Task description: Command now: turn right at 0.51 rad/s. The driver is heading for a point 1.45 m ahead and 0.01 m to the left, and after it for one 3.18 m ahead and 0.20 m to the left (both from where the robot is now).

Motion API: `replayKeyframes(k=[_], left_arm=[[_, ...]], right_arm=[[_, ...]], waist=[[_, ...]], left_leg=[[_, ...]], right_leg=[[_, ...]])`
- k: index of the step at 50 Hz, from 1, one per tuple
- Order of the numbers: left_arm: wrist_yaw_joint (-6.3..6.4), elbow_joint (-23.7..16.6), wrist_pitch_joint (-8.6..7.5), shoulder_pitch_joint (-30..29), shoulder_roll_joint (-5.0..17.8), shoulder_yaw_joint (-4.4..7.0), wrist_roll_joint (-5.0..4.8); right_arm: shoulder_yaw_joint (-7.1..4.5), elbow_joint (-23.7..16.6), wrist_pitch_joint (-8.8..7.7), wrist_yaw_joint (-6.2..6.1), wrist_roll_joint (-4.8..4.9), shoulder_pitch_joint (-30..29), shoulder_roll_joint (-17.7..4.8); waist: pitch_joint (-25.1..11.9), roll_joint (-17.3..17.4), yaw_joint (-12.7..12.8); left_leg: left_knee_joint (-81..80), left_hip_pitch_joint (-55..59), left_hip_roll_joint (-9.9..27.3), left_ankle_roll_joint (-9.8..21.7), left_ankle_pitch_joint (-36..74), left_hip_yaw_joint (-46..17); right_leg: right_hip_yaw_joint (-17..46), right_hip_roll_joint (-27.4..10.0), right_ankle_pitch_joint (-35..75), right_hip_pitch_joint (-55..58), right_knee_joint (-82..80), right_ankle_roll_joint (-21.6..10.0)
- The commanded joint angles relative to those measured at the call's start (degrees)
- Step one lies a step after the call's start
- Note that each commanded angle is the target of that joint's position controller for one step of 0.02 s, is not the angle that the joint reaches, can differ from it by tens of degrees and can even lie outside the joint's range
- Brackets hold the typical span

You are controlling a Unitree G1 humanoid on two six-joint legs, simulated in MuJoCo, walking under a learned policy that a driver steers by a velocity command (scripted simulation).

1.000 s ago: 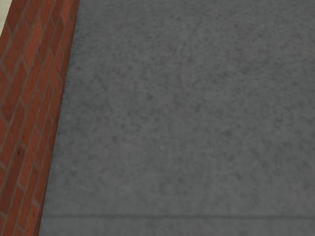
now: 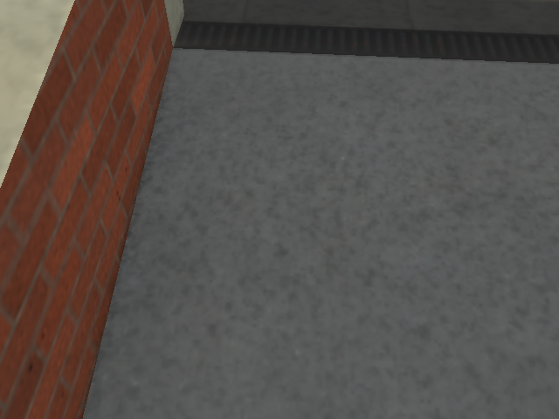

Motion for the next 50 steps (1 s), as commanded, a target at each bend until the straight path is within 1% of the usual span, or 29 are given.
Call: replayKeyframes(k=[1,2,3,4,5,6,7,8,10,12,15,18,23,24,26,27,28,29,30,31,32,35,37,39,42,46,48,49,50], left_arm=[[-0.37,-3.9,-0.12,-2.3,7.9,2.58,0.19],[-0.39,-3.8,-0.08,-3.2,7.7,2.57,-0.19],[-0.38,-3.3,-0.16,-2.1,7.1,2.58,-1.38],[-0.14,-2.8,-0.14,2.0,4.3,2.10,-1.87],[0.53,-1.9,-0.59,8.4,1.1,1.39,-0.63],[0.54,-3.3,-0.75,1.3,7.8,2.91,-0.75],[0.25,-3.0,-0.60,-1.6,10.2,3.48,0.10],[-0.53,-1.5,-0.19,-0.8,9.3,3.48,0.23],[-1.38,0.5,0.79,2.6,8.2,3.13,-0.53],[-1.60,0.2,1.04,1.5,7.3,2.48,-0.42],[-2.23,-0.8,1.36,-2.3,7.5,1.93,-0.79],[-2.54,-1.7,1.62,-4.3,5.5,0.95,-0.97],[-2.00,-2.9,1.44,-4.3,2.9,-0.88,-1.94],[-1.54,-2.4,1.23,-2.6,2.5,-1.12,-2.12],[-0.64,0.4,0.16,2.5,0.6,-2.14,-1.68],[-0.40,0.8,-0.97,4.3,2.1,-2.33,-0.85],[-0.03,-1.0,-1.53,5.6,6.8,-2.16,-0.38],[0.89,-2.6,-1.37,3.6,10.4,-1.14,-0.85],[1.81,-2.1,-1.01,2.9,13.5,0.61,-1.17],[2.00,-2.1,-1.15,-0.8,9.6,-0.63,-1.12],[1.97,-2.5,-1.35,-2.7,7.7,-1.52,-1.17],[2.17,-4.2,-2.21,-5.1,5.3,-1.95,-1.20],[2.14,-4.3,-2.46,-3.8,4.8,-1.78,-0.81],[2.34,-4.2,-2.58,-2.2,4.7,-1.50,-0.64],[2.50,-3.5,-2.98,0.0,5.6,-0.89,-0.27],[1.95,-3.3,-3.31,-1.0,7.9,0.12,0.15],[1.43,-2.7,-3.03,-0.9,9.0,0.58,0.33],[1.15,-2.6,-2.79,-1.5,9.2,0.61,-0.06],[0.84,-2.0,-2.40,-1.1,9.3,0.70,-0.67]], right_arm=[[-0.97,-2.4,-1.32,-0.37,1.05,5.0,-3.9],[-0.93,-1.6,-1.66,-0.72,1.24,7.7,-3.6],[-1.38,-1.0,-2.31,-1.19,0.87,9.2,-4.9],[-2.18,-2.0,-2.69,-1.59,0.21,8.4,-9.1],[-0.93,-5.4,-2.54,-1.16,0.87,3.5,-8.7],[-2.24,-6.4,-1.76,-1.20,-1.42,0.3,-11.6],[-2.01,-6.0,-1.97,-1.04,-1.69,-1.4,-9.1],[-1.25,-6.5,-2.41,-0.97,-2.04,-4.2,-6.9],[-0.86,-7.2,-2.74,-0.97,-1.63,-4.3,-5.8],[-0.91,-6.8,-3.00,-0.80,-1.38,-0.8,-5.2],[-1.81,-5.9,-3.13,-0.91,-1.13,4.2,-6.1],[-2.62,-4.3,-3.30,-0.97,-1.25,7.9,-7.2],[-2.82,-3.2,-3.37,0.53,-1.58,5.6,-7.2],[-2.78,-2.5,-3.14,0.91,-1.43,5.6,-7.2],[-1.94,-0.5,-2.66,1.73,-0.58,7.1,-5.2],[-1.53,0.2,-2.70,2.18,-0.79,9.0,-3.0],[-0.47,-2.0,-2.62,2.76,-1.04,10.7,1.6],[-0.74,-1.1,-2.21,2.38,-0.17,10.2,0.8],[-1.37,-3.0,-1.68,2.25,-0.24,5.1,-3.5],[-3.01,-3.2,-1.43,2.37,-1.01,0.9,-7.5],[-3.97,-2.0,-1.17,2.54,-1.01,2.1,-8.4],[-4.11,1.0,-0.36,2.82,-0.79,8.8,-6.0],[-4.05,0.4,-0.11,2.85,-0.79,7.9,-5.4],[-4.00,-1.1,0.41,3.23,-0.95,5.7,-5.5],[-3.59,-3.3,0.83,4.31,-1.12,3.1,-4.8],[-2.70,-5.9,1.02,5.38,-0.64,1.8,-3.4],[-2.92,-7.0,0.75,5.18,0.01,1.9,-4.4],[-2.98,-7.3,0.59,4.84,0.12,3.5,-4.2],[-3.04,-6.6,-0.01,4.56,-0.24,6.6,-4.3]], waist=[[-4.9,-8.6,-2.6],[-4.4,-8.8,-4.1],[-4.4,-5.8,-4.6],[-6.1,6.2,-2.9],[-5.8,9.3,0.6],[-1.1,15.6,-1.9],[2.7,11.1,-1.3],[1.5,9.0,-0.2],[-1.1,6.8,0.3],[-2.3,5.8,-1.3],[-3.1,7.5,-4.4],[-3.3,8.0,-5.9],[-3.4,10.9,-4.9],[-3.6,11.0,-4.1],[-3.8,6.3,-1.2],[-6.9,1.1,-1.3],[-10.0,-12.4,-2.7],[-7.5,-8.4,-1.4],[-4.6,-15.4,2.0],[2.2,-11.8,0.4],[4.1,-10.6,-1.3],[0.1,-6.7,-4.2],[-1.4,-5.7,-3.6],[-1.0,-6.8,-2.5],[-1.3,-6.1,-1.7],[-2.5,-8.5,-1.9],[-3.5,-10.2,-1.6],[-3.5,-9.9,-2.7],[-4.1,-7.1,-4.5]], left_leg=[[-12.1,9.1,-2.6,2.5,0.3,2.5],[-20.2,14.0,-2.6,3.2,6.4,3.1],[-26.4,19.9,-0.1,3.9,10.2,1.2],[-32.3,22.4,13.0,5.8,-2.3,-12.2],[-30.6,20.2,24.9,6.6,-3.7,-20.0],[-36.9,8.9,26.7,13.0,-10.9,-26.0],[-36.7,5.3,21.6,12.9,-7.5,-20.7],[-34.4,5.8,16.5,11.4,2.7,-13.3],[-31.1,9.5,13.5,11.6,15.2,-4.6],[-28.8,15.0,13.3,13.1,19.1,-2.4],[-27.4,23.4,15.1,14.5,18.3,-2.8],[-26.3,26.7,17.2,15.7,21.1,-3.6],[-24.5,16.7,16.1,15.7,22.6,-1.1],[-23.2,14.8,15.5,15.3,25.3,-1.3],[-20.3,6.3,12.6,11.1,23.2,0.8],[-15.9,0.0,9.5,7.8,15.1,3.3],[-5.9,-7.8,4.7,4.6,-12.7,5.7],[-3.2,-9.1,1.7,3.2,-13.8,3.8],[0.5,-7.4,2.6,3.4,-11.5,2.7],[6.8,-9.0,1.7,3.3,-6.9,1.8],[12.0,-9.9,0.3,2.8,-4.3,1.2],[23.7,-8.0,0.0,1.0,0.0,1.4],[28.8,-9.9,0.3,-0.1,0.7,2.3],[29.1,-12.6,1.5,-0.8,1.8,2.3],[22.3,-14.8,3.0,-0.8,1.5,2.0],[5.6,-5.6,4.6,1.2,-3.7,4.5],[-1.6,0.2,3.5,2.5,-5.1,8.0],[-6.9,3.2,2.7,2.8,-1.2,9.7],[-14.9,9.7,1.1,3.2,6.1,10.7]], right_leg=[[18.1,-12.1,-11.7,1.2,-9.3,-3.0],[17.5,-10.5,-12.2,-1.0,-7.9,-1.0],[15.9,-7.6,-14.9,-5.3,-4.8,1.8],[8.0,-2.7,-19.3,-9.1,10.4,4.1],[-1.7,1.7,-25.0,-11.4,27.0,4.5],[-6.3,0.0,-19.9,-15.3,27.5,6.5],[-4.9,-1.9,-14.1,-13.9,35.7,7.2],[-4.9,-0.7,-10.1,-12.9,42.7,7.5],[-6.2,-1.8,-7.8,-13.1,51.3,8.9],[-6.5,-2.5,-7.1,-15.9,52.8,10.0],[-6.4,-4.0,-7.2,-18.7,44.5,11.7],[-6.5,-5.0,-10.3,-16.8,34.8,11.7],[-11.0,-6.7,-17.2,-0.1,14.7,8.0],[-12.5,-6.6,-14.7,4.1,9.0,7.0],[-13.7,-6.5,3.8,19.2,-9.6,5.5],[-5.2,-13.6,4.5,28.9,-9.6,5.3],[10.2,-30.5,17.2,34.6,-6.6,3.4],[8.9,-32.8,17.0,27.8,-5.7,-2.1],[11.0,-32.8,-6.4,18.0,-11.5,-6.1],[8.8,-28.0,-14.7,13.5,-14.9,-3.8],[4.7,-25.4,-9.3,11.8,-14.6,-2.4],[-4.9,-22.9,7.4,12.3,-11.6,-3.0],[-6.8,-23.6,11.3,13.9,-10.3,-5.1],[-6.9,-25.1,9.8,15.2,-10.6,-7.0],[-6.8,-26.6,9.6,19.6,-9.9,-7.5],[-10.6,-26.6,12.3,17.6,-7.1,-5.9],[-12.4,-26.3,14.3,16.2,-4.9,-4.8],[-13.5,-25.8,14.0,15.2,-2.5,-3.7],[-16.2,-24.2,10.2,11.2,2.4,-1.1]])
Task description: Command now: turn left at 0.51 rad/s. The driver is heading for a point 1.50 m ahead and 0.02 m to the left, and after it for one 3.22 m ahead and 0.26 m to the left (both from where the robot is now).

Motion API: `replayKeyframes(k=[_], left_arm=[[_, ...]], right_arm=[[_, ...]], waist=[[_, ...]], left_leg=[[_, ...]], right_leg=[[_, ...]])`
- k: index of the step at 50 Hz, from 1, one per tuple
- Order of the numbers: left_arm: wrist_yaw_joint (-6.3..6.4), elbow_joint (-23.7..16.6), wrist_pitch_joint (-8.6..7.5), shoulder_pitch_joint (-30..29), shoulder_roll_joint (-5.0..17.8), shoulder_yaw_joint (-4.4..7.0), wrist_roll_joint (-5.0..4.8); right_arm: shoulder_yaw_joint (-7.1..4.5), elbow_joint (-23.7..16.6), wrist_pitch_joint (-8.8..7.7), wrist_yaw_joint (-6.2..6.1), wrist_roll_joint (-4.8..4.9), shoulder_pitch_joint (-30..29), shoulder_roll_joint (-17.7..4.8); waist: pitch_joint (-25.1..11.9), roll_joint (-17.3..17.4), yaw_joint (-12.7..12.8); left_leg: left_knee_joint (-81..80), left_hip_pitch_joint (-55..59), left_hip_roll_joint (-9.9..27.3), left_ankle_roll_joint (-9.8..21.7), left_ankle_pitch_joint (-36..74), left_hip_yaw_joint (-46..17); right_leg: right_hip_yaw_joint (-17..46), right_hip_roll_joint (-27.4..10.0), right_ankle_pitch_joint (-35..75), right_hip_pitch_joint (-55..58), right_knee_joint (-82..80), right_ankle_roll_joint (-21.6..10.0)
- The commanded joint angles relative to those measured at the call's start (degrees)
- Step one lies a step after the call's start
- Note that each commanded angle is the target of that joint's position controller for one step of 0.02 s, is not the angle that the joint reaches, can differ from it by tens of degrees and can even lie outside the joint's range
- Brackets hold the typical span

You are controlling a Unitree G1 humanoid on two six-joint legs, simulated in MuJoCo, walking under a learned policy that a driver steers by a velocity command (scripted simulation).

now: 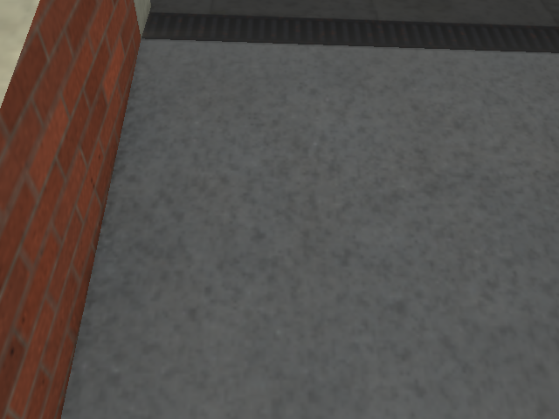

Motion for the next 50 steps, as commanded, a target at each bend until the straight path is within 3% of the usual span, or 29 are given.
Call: replayKeyframes(k=[1,2,3,4,5,6,8,10,13,17,21,23,24,25,26,27,28,30,31,34,40,42,44,45,46,47,48,49,50], left_arm=[[-0.64,-1.1,0.31,4.4,6.9,2.30,-0.37],[-1.12,-3.8,0.91,5.6,2.2,1.01,0.71],[-1.40,-5.8,1.36,2.9,1.0,0.39,0.88],[-1.48,-8.2,0.79,-4.5,3.4,0.48,0.04],[-1.63,-8.2,0.06,-7.5,4.9,0.93,-0.16],[-1.69,-7.0,-0.51,-6.7,4.8,1.12,-0.24],[-1.68,-4.6,-0.28,-2.7,4.9,1.14,0.50],[-1.59,-4.0,0.35,-1.8,4.0,0.82,0.64],[-1.32,-5.3,1.27,-3.4,3.0,0.41,0.25],[-1.13,-6.6,1.56,-5.7,2.6,-0.06,0.15],[-0.90,-4.6,1.48,-3.0,1.8,-0.28,-0.75],[-0.85,-3.1,1.35,0.5,0.3,-0.36,-1.17],[-0.85,-2.5,0.99,0.8,-1.1,-0.80,-0.79],[-0.94,-3.2,0.08,-0.3,0.0,-1.04,0.18],[-0.99,-5.5,-0.37,-0.9,3.6,-1.02,-0.67],[-0.87,-4.5,-0.43,-1.3,7.8,0.51,-0.05],[-0.98,-4.2,-0.54,-2.2,6.0,0.54,0.17],[-1.23,-3.6,-0.84,-3.4,5.3,0.48,-0.04],[-1.07,-3.1,-0.87,-1.8,6.5,1.19,-0.17],[-1.26,-2.7,-0.41,1.0,5.8,1.71,-0.27],[-1.20,-2.4,-0.81,4.5,6.7,3.48,0.21],[-1.57,-2.8,-0.47,2.6,7.6,4.20,-0.39],[-2.28,-4.1,-0.02,-2.6,7.4,4.41,-0.66],[-2.19,-4.5,-0.13,-3.6,6.4,4.48,-0.90],[-2.04,-4.6,-0.24,-0.5,2.4,3.62,-1.14],[-1.34,-5.4,-0.52,1.9,-4.3,1.24,0.74],[-1.93,-9.2,-0.75,-2.2,0.1,2.11,-1.11],[-2.31,-9.3,-0.66,-7.4,6.1,3.35,0.83],[-3.46,-7.4,-0.71,-6.0,7.6,4.21,1.53]], right_arm=[[-1.77,-2.4,-2.23,-0.76,-0.93,7.7,-6.4],[-2.97,-4.2,-2.91,-1.38,-0.98,9.5,-13.0],[-3.32,-7.0,-2.82,-2.12,0.51,9.0,-15.7],[-4.86,-6.6,-1.70,-3.06,0.27,10.2,-17.1],[-3.81,-6.1,-1.12,-3.38,-0.32,6.9,-13.7],[-2.77,-6.5,-0.94,-3.47,-0.10,2.3,-10.7],[-1.86,-6.8,-1.40,-3.56,-0.17,-0.7,-8.4],[-1.77,-6.1,-2.07,-3.48,-0.53,1.2,-8.2],[-1.97,-5.9,-1.99,-3.87,-0.62,2.8,-8.3],[-2.54,-5.7,-1.53,-4.16,-1.39,4.1,-9.1],[-1.48,-5.9,-2.04,-3.14,-1.88,1.0,-6.6],[-0.69,-4.7,-1.93,-3.03,-0.84,0.4,-5.1],[0.12,-3.4,-2.01,-3.31,-0.51,2.4,-3.0],[0.78,-2.2,-2.32,-3.39,-1.15,6.7,-0.1],[1.04,-1.9,-2.62,-3.32,-2.13,11.7,1.1],[0.03,-2.4,-2.35,-4.05,-0.66,6.5,-3.5],[-0.40,-3.3,-2.45,-4.26,-1.05,-0.2,-5.2],[-0.52,-1.8,-2.49,-3.56,-0.90,-0.7,-4.7],[-0.58,-1.3,-2.34,-3.13,-1.28,0.8,-4.4],[-0.51,-1.5,-2.46,-2.17,-1.68,-0.4,-4.3],[0.55,-2.6,-3.64,-2.71,-0.18,-3.7,-3.1],[0.61,-2.3,-3.77,-3.01,0.47,-1.7,-3.2],[0.25,0.1,-4.00,-3.95,1.60,6.8,-2.7],[-0.18,2.1,-4.53,-4.68,1.18,12.9,-4.0],[-1.09,2.0,-5.30,-5.29,0.31,14.9,-8.7],[1.38,-0.7,-5.74,-4.80,-0.40,13.0,-5.9],[-1.66,-1.9,-5.26,-5.32,-1.32,7.5,-14.9],[-1.34,-0.9,-5.88,-5.05,-0.65,5.9,-11.4],[-0.62,-0.4,-6.62,-4.81,-0.68,5.3,-9.3]], waist=[[-6.9,2.7,-2.2],[-7.9,19.6,-1.2],[-8.1,16.6,-1.5],[-9.1,17.3,-7.2],[-3.5,13.5,-5.3],[-2.0,10.5,-2.8],[-5.2,8.0,-0.4],[-8.1,6.0,-0.5],[-7.0,8.3,-1.5],[-6.0,8.1,-2.5],[-7.8,10.3,-2.2],[-6.8,9.7,0.2],[-6.3,6.6,0.5],[-7.1,-3.0,-1.5],[-9.8,-11.0,-3.9],[-5.8,-15.3,-0.1],[-1.0,-10.4,0.9],[-2.8,-5.6,-0.3],[-4.6,-5.7,-0.1],[-5.5,-6.9,0.6],[-4.9,-7.8,2.0],[-4.6,-8.1,0.4],[-3.5,-5.4,-5.1],[-3.9,-2.2,-7.9],[-5.7,11.8,-7.5],[-6.3,9.2,-4.6],[1.0,20.9,-2.9],[7.6,11.9,-3.1],[5.9,7.8,-2.1]], left_leg=[[-19.4,14.7,-2.2,1.5,10.4,-1.8],[-22.0,21.3,15.5,5.0,18.4,-25.7],[-21.7,22.7,21.2,11.7,28.7,-35.6],[-27.3,19.3,20.0,17.1,15.6,-38.0],[-27.4,16.1,16.0,15.5,7.3,-32.8],[-25.7,13.1,11.8,13.2,10.3,-27.0],[-22.8,11.6,7.5,11.4,23.3,-19.9],[-21.1,12.0,6.9,11.4,27.7,-19.0],[-22.2,11.4,7.1,12.4,20.6,-22.7],[-22.2,10.9,7.7,13.5,16.4,-27.7],[-21.5,6.5,6.1,11.7,15.4,-24.3],[-20.6,1.7,5.2,9.8,12.6,-23.3],[-19.2,-1.5,3.5,7.4,8.8,-21.1],[-11.9,-4.6,-0.3,4.4,3.5,-15.7],[-4.7,-6.2,-4.4,1.8,-9.2,-9.3],[-4.4,-8.3,-4.7,-0.1,-7.0,-6.1],[0.3,-7.6,-3.3,-0.6,-2.1,-6.5],[8.5,-7.0,-3.6,-2.1,2.6,-4.8],[12.5,-7.9,-3.8,-2.3,3.6,-3.5],[17.3,-11.6,-3.3,-3.0,3.8,-2.3],[3.5,-8.4,-3.9,-2.4,-2.4,-1.8],[-4.8,-0.1,-4.5,-0.8,-3.3,-2.1],[-20.2,16.4,-5.4,1.5,5.4,1.1],[-24.4,29.4,-3.7,2.0,9.9,0.3],[-29.3,35.5,10.1,2.9,-7.4,-15.4],[-25.6,29.3,21.0,1.4,-21.1,-24.9],[-40.7,21.4,27.5,9.1,-38.7,-43.5],[-41.0,18.0,23.5,9.8,-34.8,-38.1],[-38.1,18.5,18.2,8.3,-23.8,-28.3]], right_leg=[[1.5,-7.5,14.0,-4.1,9.0,-5.0],[-1.2,-1.8,-12.5,-17.8,23.8,-0.4],[6.1,3.8,-17.8,-28.0,30.6,1.9],[11.2,4.4,-15.0,-30.0,36.0,1.9],[13.1,2.4,-8.1,-31.8,37.7,1.5],[13.2,1.8,-1.8,-29.9,37.3,1.5],[11.9,3.3,4.5,-25.0,39.1,1.7],[12.1,4.4,5.3,-23.8,40.1,1.9],[12.8,4.8,5.4,-25.8,37.7,1.9],[13.5,5.4,2.4,-25.1,30.1,1.3],[10.6,5.5,-1.7,-11.7,18.0,-1.0],[8.6,5.8,4.4,-0.7,4.2,-2.5],[9.3,5.8,8.0,5.5,-4.8,-3.0],[21.3,-2.0,6.3,9.9,-9.3,-3.9],[35.2,-13.9,8.2,11.9,-11.1,-5.8],[42.4,-15.9,0.4,2.0,-17.3,-12.4],[42.1,-13.2,-1.4,-1.5,-18.1,-13.0],[33.4,-7.1,10.0,-0.6,-14.3,-11.8],[31.7,-5.5,6.7,0.7,-14.3,-12.1],[33.8,-4.1,-7.1,2.6,-16.5,-13.5],[37.6,-3.9,-8.9,2.9,-15.8,-15.4],[37.2,-2.6,-8.6,-2.6,-14.2,-14.2],[34.5,1.8,-9.5,-13.9,-9.9,-11.4],[30.6,6.2,-11.1,-24.4,-3.2,-7.7],[20.9,11.9,-13.1,-32.8,17.0,-5.5],[20.7,12.0,-18.0,-33.2,32.5,-5.7],[16.3,9.8,-9.3,-43.9,33.2,-4.0],[18.9,6.7,-2.4,-45.0,38.5,-3.3],[17.9,7.8,1.5,-43.5,42.6,-2.7]])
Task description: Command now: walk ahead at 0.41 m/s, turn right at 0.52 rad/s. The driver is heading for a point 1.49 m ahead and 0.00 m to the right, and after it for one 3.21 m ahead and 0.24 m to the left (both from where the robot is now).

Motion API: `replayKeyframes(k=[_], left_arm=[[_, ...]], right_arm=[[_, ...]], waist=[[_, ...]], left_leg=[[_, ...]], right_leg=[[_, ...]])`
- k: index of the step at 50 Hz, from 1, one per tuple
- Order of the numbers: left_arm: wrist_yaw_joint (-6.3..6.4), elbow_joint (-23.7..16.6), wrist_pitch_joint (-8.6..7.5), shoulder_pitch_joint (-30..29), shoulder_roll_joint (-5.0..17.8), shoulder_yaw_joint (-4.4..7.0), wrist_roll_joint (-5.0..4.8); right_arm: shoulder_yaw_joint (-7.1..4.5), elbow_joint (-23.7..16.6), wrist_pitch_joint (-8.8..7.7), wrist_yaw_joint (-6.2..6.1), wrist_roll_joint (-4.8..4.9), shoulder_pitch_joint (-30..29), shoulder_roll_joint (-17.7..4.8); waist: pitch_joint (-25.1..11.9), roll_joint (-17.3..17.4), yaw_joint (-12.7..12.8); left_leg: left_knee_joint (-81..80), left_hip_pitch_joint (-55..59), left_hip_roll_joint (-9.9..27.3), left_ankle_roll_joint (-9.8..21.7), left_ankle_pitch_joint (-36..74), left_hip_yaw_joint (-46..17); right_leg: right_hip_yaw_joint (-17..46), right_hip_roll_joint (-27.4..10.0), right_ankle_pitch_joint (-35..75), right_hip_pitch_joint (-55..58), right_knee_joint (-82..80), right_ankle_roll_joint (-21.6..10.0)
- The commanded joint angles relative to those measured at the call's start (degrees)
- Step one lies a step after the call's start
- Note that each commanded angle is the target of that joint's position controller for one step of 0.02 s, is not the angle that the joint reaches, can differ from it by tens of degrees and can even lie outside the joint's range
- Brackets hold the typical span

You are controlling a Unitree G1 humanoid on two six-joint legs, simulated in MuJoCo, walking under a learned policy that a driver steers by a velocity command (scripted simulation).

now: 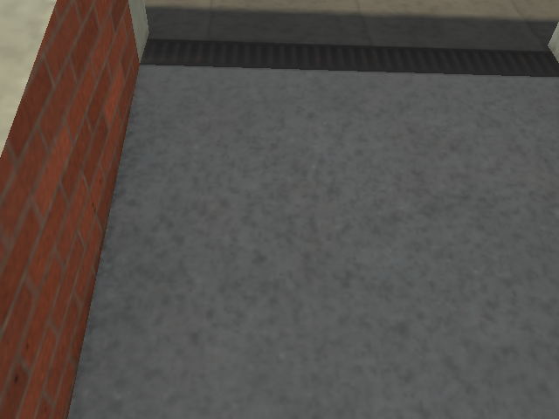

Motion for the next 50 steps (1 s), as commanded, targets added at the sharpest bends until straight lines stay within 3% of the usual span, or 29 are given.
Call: replayKeyframes(k=[1,3,7,14,16,17,18,19,20,21,22,23,24,25,27,28,29,31,35,38,41,43,44,45,46,47,48,49,50], left_arm=[[-1.91,-5.0,-1.25,-4.6,6.5,1.16,0.65],[-3.27,-4.8,-0.83,-4.1,4.4,0.60,0.74],[-3.79,-6.4,-0.52,-9.9,2.5,-0.34,0.37],[-4.69,-11.5,0.22,-21.6,0.1,-2.81,0.44],[-4.75,-12.7,0.59,-22.7,-2.3,-4.14,-0.39],[-4.20,-12.1,0.68,-20.5,-2.7,-4.28,-0.81],[-3.45,-10.8,0.45,-15.5,-2.1,-3.82,-1.19],[-2.66,-8.3,0.21,-5.5,-0.4,-2.75,-1.75],[-1.92,-4.8,-0.54,6.0,2.5,-1.31,-1.33],[-1.28,-2.8,-1.49,10.4,8.2,0.35,-0.21],[-0.73,-2.2,-2.44,12.7,13.6,0.98,-0.38],[0.19,-0.4,-2.43,12.8,12.6,1.30,-1.05],[0.87,1.3,-3.46,8.1,10.4,0.26,0.01],[0.38,1.8,-4.49,4.8,5.7,-1.02,0.41],[-0.39,3.2,-5.86,1.1,-1.0,-3.08,-0.46],[-0.48,4.1,-6.62,1.3,-1.9,-3.48,-0.54],[-0.58,5.9,-7.19,2.5,-1.9,-3.56,-1.12],[-0.98,7.2,-7.92,5.6,1.3,-3.09,-0.72],[0.08,9.4,-7.53,9.8,-1.1,-4.29,-0.69],[1.55,10.4,-6.88,11.9,0.3,-4.53,-0.78],[3.34,9.5,-6.83,9.6,3.3,-4.56,-1.44],[4.75,9.8,-6.17,9.1,7.4,-3.34,-0.72],[4.59,8.9,-5.59,7.8,9.5,-2.57,-0.41],[3.80,7.4,-5.35,4.5,12.1,-1.53,-1.17],[2.36,6.2,-5.67,1.1,7.7,-2.13,-1.62],[1.24,2.0,-6.97,-1.7,-2.9,-5.11,0.19],[-0.02,-3.2,-7.75,1.6,-1.5,-5.03,-0.02],[-0.48,-3.2,-8.40,-0.9,1.5,-4.82,-0.09],[-0.39,-3.5,-8.65,-2.9,3.1,-4.39,0.15]], right_arm=[[-2.19,-3.4,-2.05,0.04,-0.68,-0.1,-8.4],[-1.74,-1.3,-3.29,-0.11,-1.03,2.0,-7.3],[-1.24,2.4,-4.38,0.91,-1.54,8.1,-4.8],[-0.96,7.7,-4.38,1.05,-0.93,13.2,-4.6],[-0.85,9.2,-3.90,0.76,-0.88,13.0,-5.4],[-0.90,10.4,-3.76,0.63,-0.62,13.5,-6.4],[-1.04,12.0,-3.55,0.64,-0.35,15.8,-7.9],[-1.41,12.8,-3.47,0.96,0.35,15.8,-10.1],[-1.96,11.6,-3.70,1.63,2.19,11.7,-12.1],[-1.25,8.9,-4.08,2.12,2.46,10.2,-7.7],[-0.26,4.8,-4.37,3.79,3.86,12.1,-1.5],[-1.58,3.0,-4.86,3.79,2.09,0.6,-6.1],[-1.15,2.2,-4.66,3.24,2.08,1.0,-3.4],[-0.86,3.2,-4.52,2.83,1.24,2.2,-2.6],[-0.98,5.6,-2.13,3.19,0.26,7.4,-1.4],[-0.88,6.0,-1.19,3.61,0.32,7.8,-0.3],[-0.66,6.3,-0.69,3.76,0.44,6.6,1.1],[-0.18,4.1,-0.02,3.99,0.76,4.1,2.7],[-0.40,0.5,0.84,3.85,0.06,-8.1,0.5],[0.55,-1.0,1.30,4.07,-0.53,-12.0,1.4],[1.38,-2.0,2.22,4.66,-0.49,-13.5,1.3],[0.37,0.0,3.07,4.31,0.02,-4.5,-1.7],[-0.75,2.0,2.94,4.05,0.22,3.0,-4.5],[-2.31,3.1,2.16,3.88,0.36,9.8,-7.8],[-3.29,4.5,1.06,3.49,0.95,10.4,-8.9],[-3.64,4.6,0.70,3.38,1.33,7.7,-11.7],[-4.16,3.3,0.74,2.98,0.86,5.8,-13.5],[-3.52,3.1,0.55,2.16,-0.12,4.3,-9.3],[-2.59,3.4,0.11,1.92,-0.45,2.9,-5.8]], waist=[[7.1,7.1,-0.2],[6.1,5.3,0.4],[7.5,6.5,-1.7],[8.6,7.4,-3.7],[8.3,8.4,-2.7],[6.3,9.8,-1.2],[2.2,11.8,1.3],[-4.0,14.4,6.4],[-9.2,14.1,13.6],[-14.6,7.2,13.9],[-23.5,-5.1,9.4],[-17.0,4.3,12.6],[-5.7,2.3,6.7],[-0.6,5.5,3.4],[1.4,2.6,-2.1],[1.6,0.7,-2.8],[3.5,0.5,-2.9],[3.3,-3.7,-3.1],[6.6,-4.8,0.3],[5.6,-3.3,0.5],[2.4,-5.9,-1.4],[-3.3,-9.6,-6.1],[-7.4,-9.1,-9.0],[-9.7,-6.3,-13.7],[-7.9,1.7,-13.5],[-4.9,10.3,-7.2],[-13.2,10.0,-3.2],[-5.0,2.0,-2.7],[2.4,-4.2,-0.6]], left_leg=[[-20.8,8.7,17.2,3.9,-12.8,-19.1],[-19.8,8.1,15.4,4.3,-4.6,-12.0],[-19.4,11.8,15.9,6.3,0.5,-6.7],[-18.4,19.0,16.8,5.6,27.2,4.3],[-17.8,16.2,17.5,5.3,48.3,8.5],[-13.8,14.8,17.7,5.2,70.2,10.8],[-6.2,15.1,19.4,5.7,90.2,10.5],[3.4,14.4,20.7,5.7,96.0,9.3],[16.0,6.5,18.6,4.5,86.4,9.5],[36.2,-8.1,13.3,3.8,43.7,6.4],[55.7,-25.2,0.5,1.5,-2.5,-4.8],[60.8,-30.1,0.2,2.1,5.7,-13.1],[63.9,-32.9,2.8,2.1,10.8,-9.5],[61.8,-31.4,5.2,2.2,12.4,-6.5],[59.0,-26.0,6.5,1.8,13.0,-6.5],[59.6,-26.1,5.9,1.8,13.0,-6.4],[61.5,-29.4,4.8,2.2,13.7,-6.6],[60.7,-33.7,3.6,1.7,15.2,-4.3],[55.9,-40.2,0.8,1.6,16.8,0.8],[48.7,-41.2,-0.2,2.3,15.9,6.2],[31.4,-24.5,-3.4,4.6,10.8,14.1],[27.3,-17.1,-5.7,7.4,4.5,13.6],[24.3,-10.6,-6.9,9.4,0.5,11.5],[14.6,-0.8,-6.2,12.5,3.1,6.1],[4.8,10.4,-1.7,14.8,7.8,-6.2],[7.8,15.1,8.3,17.9,29.9,-23.7],[-7.0,21.7,14.9,25.1,15.1,-47.0],[-13.9,15.6,17.5,24.5,-1.5,-49.5],[-13.9,7.5,15.8,21.6,1.3,-43.0]], right_leg=[[-1.3,-2.9,7.2,-22.6,18.1,2.3],[-2.2,-4.2,11.5,-22.7,24.5,2.0],[-2.7,-4.4,12.7,-30.6,29.1,2.3],[-11.4,-7.1,7.7,-29.8,12.1,0.0],[-17.6,-5.5,3.0,-18.5,2.3,-3.7],[-20.7,-2.3,-0.2,-9.5,-1.3,-5.9],[-21.9,1.1,-1.6,-0.6,-2.2,-7.7],[-20.1,2.8,-1.0,10.8,-5.1,-9.4],[-15.0,1.5,6.5,27.8,-14.5,-10.7],[5.3,-11.6,-5.3,42.5,-22.3,-11.0],[42.0,-32.0,0.6,54.7,-33.5,-15.5],[40.3,-28.8,8.6,46.2,-40.4,-12.2],[27.1,-27.8,17.5,36.8,-38.2,-12.0],[17.7,-25.0,26.0,29.2,-38.2,-10.0],[3.2,-19.7,28.6,20.0,-40.5,-6.3],[0.2,-18.4,27.4,18.6,-42.0,-5.2],[-4.1,-16.0,32.3,18.4,-41.7,-2.8],[-8.1,-17.6,39.5,19.2,-43.8,-0.7],[-15.6,-13.7,48.1,22.9,-47.6,1.6],[-18.1,-14.4,57.3,30.3,-46.8,2.1],[-20.8,-17.2,87.7,29.8,-41.1,2.2],[-20.2,-21.6,103.8,36.8,-28.0,2.0],[-19.4,-22.7,103.5,37.7,-16.9,1.5],[-19.3,-20.8,91.4,32.6,0.1,0.9],[-17.6,-12.4,40.0,16.2,19.7,-0.1],[-11.5,-3.8,2.2,-4.8,38.9,0.3],[-0.2,-3.0,5.8,-15.4,42.6,0.7],[-0.3,-5.4,7.9,-20.8,42.3,1.5],[-1.3,-7.3,8.8,-21.5,40.4,1.6]])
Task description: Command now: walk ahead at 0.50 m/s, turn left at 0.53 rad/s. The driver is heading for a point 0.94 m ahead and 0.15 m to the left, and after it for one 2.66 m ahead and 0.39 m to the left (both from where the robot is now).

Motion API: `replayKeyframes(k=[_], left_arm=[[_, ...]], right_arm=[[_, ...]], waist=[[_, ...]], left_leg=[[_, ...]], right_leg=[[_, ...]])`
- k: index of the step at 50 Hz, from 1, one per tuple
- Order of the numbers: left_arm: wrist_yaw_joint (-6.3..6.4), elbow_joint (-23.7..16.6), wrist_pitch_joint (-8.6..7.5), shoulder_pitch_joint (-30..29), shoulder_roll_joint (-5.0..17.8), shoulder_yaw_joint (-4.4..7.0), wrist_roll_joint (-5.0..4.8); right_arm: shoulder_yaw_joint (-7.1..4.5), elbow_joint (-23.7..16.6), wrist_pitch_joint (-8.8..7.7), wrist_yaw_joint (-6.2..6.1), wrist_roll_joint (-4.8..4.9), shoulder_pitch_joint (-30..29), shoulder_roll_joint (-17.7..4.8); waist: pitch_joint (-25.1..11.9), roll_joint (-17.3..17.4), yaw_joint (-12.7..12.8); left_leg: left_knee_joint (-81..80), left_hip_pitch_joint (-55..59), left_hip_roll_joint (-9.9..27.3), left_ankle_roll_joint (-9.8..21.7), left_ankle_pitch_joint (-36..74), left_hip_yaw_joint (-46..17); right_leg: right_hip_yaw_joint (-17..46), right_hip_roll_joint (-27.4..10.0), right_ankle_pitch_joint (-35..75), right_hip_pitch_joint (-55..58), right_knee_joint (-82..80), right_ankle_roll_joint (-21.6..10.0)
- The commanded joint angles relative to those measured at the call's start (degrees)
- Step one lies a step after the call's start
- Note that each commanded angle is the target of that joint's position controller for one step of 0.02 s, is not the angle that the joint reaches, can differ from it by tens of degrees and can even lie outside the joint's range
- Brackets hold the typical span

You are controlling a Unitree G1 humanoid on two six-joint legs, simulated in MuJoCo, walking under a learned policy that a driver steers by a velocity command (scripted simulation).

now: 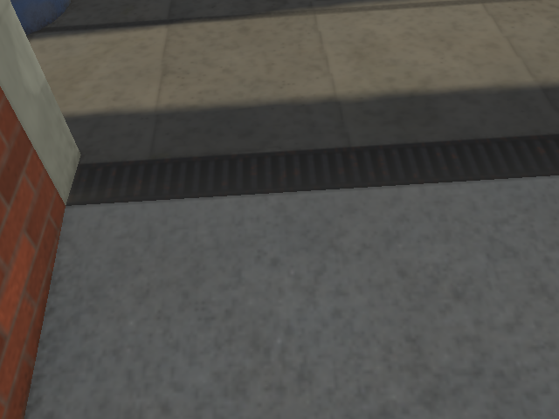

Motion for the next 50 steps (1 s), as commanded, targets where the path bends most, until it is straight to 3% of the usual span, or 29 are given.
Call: replayKeyframes(k=[1,3,6,9,13,15,16,17,18,19,20,21,22,24,26,27,28,32,37,39,41,42,43,44,45,46,48,49,50], left_arm=[[-0.62,-11.2,-2.33,-5.7,6.2,0.87,0.89],[-0.33,-11.6,0.43,-4.9,4.6,0.20,1.02],[-0.51,-16.4,2.40,-10.9,3.5,-0.79,1.68],[-0.68,-19.6,2.73,-18.4,3.6,-1.25,1.30],[-1.38,-22.3,2.85,-25.4,1.2,-2.72,0.24],[-1.02,-20.6,2.63,-21.0,2.9,-2.09,-0.68],[-0.44,-18.6,2.35,-14.8,5.3,-0.83,-0.92],[0.18,-16.1,1.71,-4.3,7.9,0.81,-1.34],[1.09,-13.5,0.53,7.9,11.5,2.77,-0.46],[1.37,-12.3,-0.34,10.7,16.2,4.14,0.97],[1.47,-13.6,1.16,5.5,16.2,4.20,0.47],[1.78,-13.9,1.29,-1.2,11.5,3.45,1.07],[1.57,-12.9,0.94,-3.3,7.3,2.58,0.40],[1.31,-9.3,-0.33,-1.9,3.4,1.74,0.17],[0.84,-7.1,-1.67,-1.9,3.2,1.96,0.12],[0.46,-5.3,-2.12,0.3,2.6,1.98,-0.12],[0.39,-4.9,-2.53,0.4,5.4,2.54,0.33],[0.35,-3.1,-3.05,2.0,6.9,2.96,0.23],[0.36,-1.7,-1.63,5.8,10.4,3.69,0.15],[0.37,0.6,-0.69,8.5,11.2,3.78,-0.18],[0.17,2.7,0.03,9.9,12.9,3.75,-0.49],[0.13,2.8,0.22,9.1,13.0,3.52,-1.33],[-0.20,0.4,0.17,8.7,9.3,2.15,-1.98],[-1.79,-3.1,0.04,10.6,4.3,1.39,-3.62],[-1.47,-3.3,0.33,0.3,8.8,3.04,-1.96],[-1.27,-6.2,-0.04,-4.8,6.9,2.83,-2.05],[-1.16,-4.8,0.15,-1.6,6.0,2.88,-1.65],[-1.49,-4.1,1.13,0.8,5.3,2.84,-0.90],[-1.58,-3.5,1.82,1.3,4.5,2.91,-0.76]], right_arm=[[-1.26,-1.1,-1.85,-0.99,-0.49,4.3,-4.0],[-0.71,-0.2,-3.90,-0.78,0.08,4.1,-3.7],[-1.31,0.5,-5.53,-0.63,-0.02,6.8,-7.4],[-1.39,1.4,-4.92,-1.55,0.24,12.3,-7.2],[-2.28,1.9,-3.33,-2.46,-0.16,15.0,-8.9],[-2.41,0.9,-3.27,-2.32,-0.32,11.3,-9.8],[-2.65,0.2,-3.60,-1.94,-0.58,10.4,-11.0],[-2.99,-0.5,-4.41,-1.46,-0.29,7.9,-12.1],[-3.19,-2.3,-5.82,-0.91,0.22,3.7,-11.7],[-1.24,-5.4,-6.80,-0.33,0.84,7.6,-1.5],[-1.12,-6.3,-6.36,0.81,0.00,7.9,-4.2],[-1.43,-6.3,-5.37,0.55,-1.29,4.5,-4.8],[-1.34,-6.9,-4.68,0.68,-1.91,2.4,-4.7],[-1.27,-7.9,-2.88,1.66,-1.68,2.2,-3.3],[-0.87,-8.2,-1.08,1.95,-1.24,3.0,-2.2],[-0.73,-8.1,-0.73,1.75,-1.21,0.8,-1.6],[-0.39,-9.7,-0.07,1.92,-1.22,0.5,-1.1],[-0.85,-12.1,0.91,1.97,-1.43,-7.1,-3.1],[1.14,-14.4,0.21,4.22,-0.79,-17.0,0.4],[1.33,-14.2,-0.08,4.02,-1.08,-16.4,0.6],[0.25,-11.6,-1.37,2.65,-1.19,-7.1,-1.1],[-0.60,-8.0,-2.70,2.04,-1.75,4.5,-2.5],[-2.09,-6.7,-3.12,1.04,-2.66,14.0,-7.4],[-3.49,-6.4,-2.79,-0.09,-2.34,16.3,-13.9],[-3.23,-5.9,-2.52,-0.98,-1.55,14.7,-12.0],[-2.52,-5.0,-2.94,-1.73,-2.45,9.4,-10.3],[-0.85,-4.2,-4.48,-1.06,-1.75,4.6,-4.6],[-0.09,-3.5,-5.10,-1.23,-0.91,4.0,-2.2],[0.42,-2.4,-5.85,-1.06,-0.95,4.9,-0.5]], waist=[[2.4,-8.4,3.3],[3.3,-8.5,5.4],[0.5,-3.0,4.2],[-0.5,0.0,0.1],[-2.4,3.9,-2.8],[-5.8,5.1,0.6],[-9.5,6.7,3.3],[-14.6,6.9,9.1],[-20.8,3.9,15.7],[-27.6,-13.7,10.9],[-26.9,-15.6,8.9],[-13.6,-6.7,6.0],[-6.5,-0.3,4.5],[-2.3,1.0,1.1],[-1.6,-2.6,-0.6],[0.0,-1.9,0.5],[-0.9,-5.8,-0.5],[2.0,-5.0,1.1],[2.4,-6.6,5.9],[2.6,-7.1,6.3],[-3.4,-7.1,1.6],[-9.8,-5.7,-4.2],[-19.1,-0.6,-8.2],[-26.3,13.4,-6.0],[-17.7,2.6,-8.8],[-7.0,0.7,-4.8],[-2.9,-1.0,0.9],[-2.1,1.4,2.7],[-1.7,0.2,2.9]], left_leg=[[-28.8,15.7,22.1,9.5,13.9,-41.8],[-26.8,7.1,16.1,5.6,25.2,-29.0],[-29.4,5.9,12.4,4.2,27.2,-25.9],[-30.4,14.8,12.5,2.4,37.8,-25.6],[-29.7,24.0,14.7,1.5,50.2,-25.9],[-24.0,23.3,14.8,-0.5,71.0,-22.5],[-17.2,22.6,15.8,-2.0,82.4,-23.2],[-6.5,21.2,16.1,-3.4,83.5,-23.5],[9.2,12.0,13.4,-5.0,69.0,-22.3],[26.7,-5.2,4.8,-7.2,8.4,-17.2],[37.3,-15.4,3.9,-7.9,4.2,-16.6],[43.1,-20.4,7.5,-8.0,9.9,-15.0],[43.6,-20.2,10.1,-8.0,14.3,-12.4],[41.5,-16.7,12.6,-8.7,14.7,-13.1],[40.4,-15.3,12.9,-9.2,15.0,-12.8],[39.9,-16.4,13.0,-8.7,16.1,-12.8],[39.8,-18.0,12.6,-9.4,17.3,-12.6],[32.6,-22.8,13.2,-11.4,20.6,-10.9],[4.7,-13.8,12.6,-10.2,16.4,-2.7],[-1.6,-9.3,11.0,-7.8,11.3,1.5],[-7.3,1.9,6.0,-5.0,8.3,4.4],[-12.6,18.2,5.5,-4.0,14.3,2.6],[-15.7,36.4,20.7,-2.5,-2.1,-15.6],[-24.8,49.3,38.1,6.1,-13.8,-49.6],[-29.6,41.2,35.1,3.5,-10.3,-49.1],[-28.9,33.2,33.3,1.5,-2.0,-37.2],[-30.3,22.5,28.4,-2.5,14.4,-22.8],[-31.9,18.6,26.8,-3.9,15.7,-18.4],[-30.9,17.8,25.5,-4.9,20.9,-14.9]], right_leg=[[5.6,-2.0,1.1,-30.6,12.4,0.6],[3.9,-4.2,1.2,-28.0,10.6,0.8],[0.0,-4.7,3.4,-29.4,1.8,1.7],[-2.4,-4.7,5.6,-33.1,-8.4,2.9],[-4.5,-1.0,3.5,-28.1,-25.9,2.0],[-6.7,3.3,0.9,-15.4,-33.1,-0.3],[-6.6,5.6,-2.4,-6.3,-34.5,-1.5],[-4.0,4.9,-0.8,4.7,-39.6,-3.1],[4.9,-1.7,-3.1,21.6,-46.0,-5.8],[33.2,-21.9,-11.7,38.2,-54.4,-10.8],[56.9,-24.6,-21.6,35.6,-67.8,-14.5],[49.2,-23.3,-27.1,25.4,-68.3,-14.5],[38.3,-20.8,-20.0,17.3,-67.8,-13.1],[21.1,-15.8,-3.3,7.6,-68.3,-9.4],[11.9,-13.9,3.0,4.6,-70.5,-7.8],[6.3,-11.7,6.6,4.1,-71.0,-6.2],[7.1,-14.4,6.2,4.9,-72.7,-8.0],[-1.3,-13.3,8.4,8.2,-76.0,-7.7],[-6.9,-13.3,15.3,15.3,-78.0,-8.0],[-6.3,-14.9,28.6,19.6,-75.2,-9.0],[-7.5,-15.0,56.1,23.8,-59.3,-8.8],[-9.5,-12.9,54.2,17.4,-45.6,-7.4],[-8.2,-10.9,27.9,3.2,-29.4,-6.7],[-2.3,0.2,-13.3,-16.5,-10.2,-4.0],[7.2,-0.4,-7.8,-23.8,-3.4,-4.6],[6.1,-2.7,-0.2,-27.9,-1.4,-4.6],[4.3,-5.1,4.4,-22.7,-4.0,-3.9],[4.4,-5.6,5.1,-20.6,-3.7,-3.3],[4.5,-5.3,4.5,-20.6,-0.8,-3.4]])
